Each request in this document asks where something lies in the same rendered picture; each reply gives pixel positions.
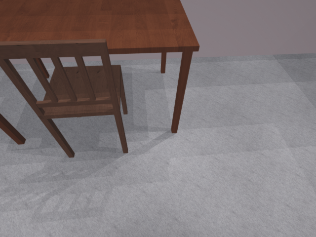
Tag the chair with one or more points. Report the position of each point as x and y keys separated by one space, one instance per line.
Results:
x=81 y=91

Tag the table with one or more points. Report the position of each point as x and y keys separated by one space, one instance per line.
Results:
x=129 y=26

